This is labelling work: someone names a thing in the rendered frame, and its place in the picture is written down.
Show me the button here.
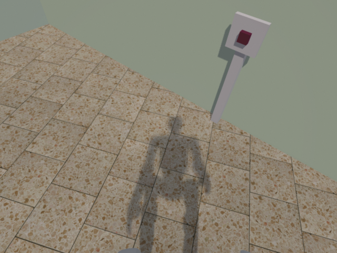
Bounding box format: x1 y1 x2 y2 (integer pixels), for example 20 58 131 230
237 30 252 45

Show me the panel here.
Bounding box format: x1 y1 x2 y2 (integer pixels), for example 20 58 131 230
211 12 271 124

